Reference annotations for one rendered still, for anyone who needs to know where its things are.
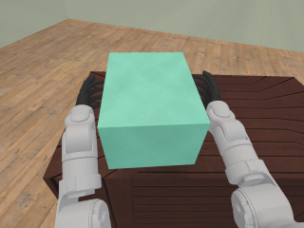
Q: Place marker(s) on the robot left hand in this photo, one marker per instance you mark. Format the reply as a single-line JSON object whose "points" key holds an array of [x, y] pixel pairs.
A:
{"points": [[84, 97]]}

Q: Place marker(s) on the carton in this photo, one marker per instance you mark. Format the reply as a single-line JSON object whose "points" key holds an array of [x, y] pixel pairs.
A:
{"points": [[151, 112]]}

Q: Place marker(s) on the right robot forearm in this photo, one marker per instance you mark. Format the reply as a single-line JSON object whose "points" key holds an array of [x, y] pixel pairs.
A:
{"points": [[243, 167]]}

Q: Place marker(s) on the robot left upper arm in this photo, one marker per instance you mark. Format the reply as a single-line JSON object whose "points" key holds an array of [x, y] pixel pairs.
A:
{"points": [[91, 213]]}

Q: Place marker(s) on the pedestal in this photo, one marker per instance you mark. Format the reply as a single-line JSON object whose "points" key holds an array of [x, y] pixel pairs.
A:
{"points": [[271, 109]]}

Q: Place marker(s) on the robot right hand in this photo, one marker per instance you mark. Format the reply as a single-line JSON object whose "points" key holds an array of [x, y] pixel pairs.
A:
{"points": [[211, 89]]}

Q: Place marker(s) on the left robot forearm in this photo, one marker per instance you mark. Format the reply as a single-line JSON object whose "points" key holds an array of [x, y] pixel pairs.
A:
{"points": [[80, 176]]}

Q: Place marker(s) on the robot right upper arm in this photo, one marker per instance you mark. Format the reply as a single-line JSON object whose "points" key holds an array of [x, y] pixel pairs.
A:
{"points": [[262, 206]]}

